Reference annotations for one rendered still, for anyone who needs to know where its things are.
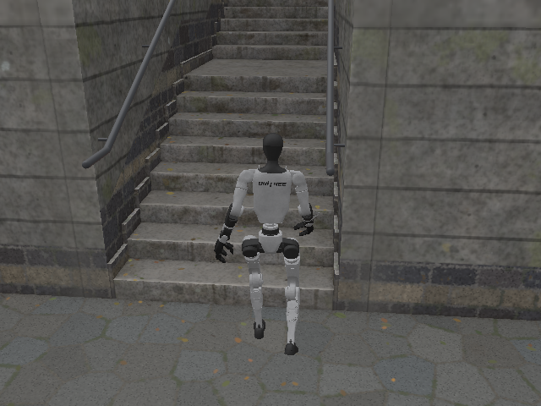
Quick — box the robot right upper arm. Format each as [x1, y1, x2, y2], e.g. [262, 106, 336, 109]
[289, 170, 311, 216]

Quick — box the right robot hand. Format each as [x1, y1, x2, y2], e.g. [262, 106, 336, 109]
[294, 222, 314, 236]

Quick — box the robot torso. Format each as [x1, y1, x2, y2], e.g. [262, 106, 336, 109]
[252, 165, 292, 254]

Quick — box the left robot hand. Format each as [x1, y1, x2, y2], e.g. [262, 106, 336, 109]
[214, 239, 233, 263]

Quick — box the left robot forearm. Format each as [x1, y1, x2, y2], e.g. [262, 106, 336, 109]
[218, 204, 238, 244]

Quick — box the robot left upper arm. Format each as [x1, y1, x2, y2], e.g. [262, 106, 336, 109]
[230, 169, 255, 217]

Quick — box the robot head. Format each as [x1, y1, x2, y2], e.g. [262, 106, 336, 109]
[258, 133, 287, 173]

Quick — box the right robot forearm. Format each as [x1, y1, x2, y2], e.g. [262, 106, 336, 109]
[302, 203, 314, 227]

